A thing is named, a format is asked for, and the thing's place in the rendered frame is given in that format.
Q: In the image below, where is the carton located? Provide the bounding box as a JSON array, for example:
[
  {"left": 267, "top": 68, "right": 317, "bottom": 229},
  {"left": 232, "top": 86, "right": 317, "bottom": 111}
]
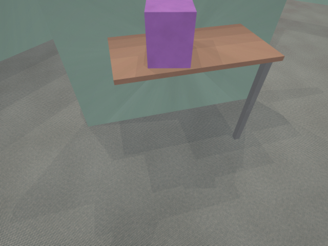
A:
[{"left": 144, "top": 0, "right": 197, "bottom": 68}]

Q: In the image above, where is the table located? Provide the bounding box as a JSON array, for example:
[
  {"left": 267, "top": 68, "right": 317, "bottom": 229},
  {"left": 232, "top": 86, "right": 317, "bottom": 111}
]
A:
[{"left": 108, "top": 24, "right": 285, "bottom": 139}]

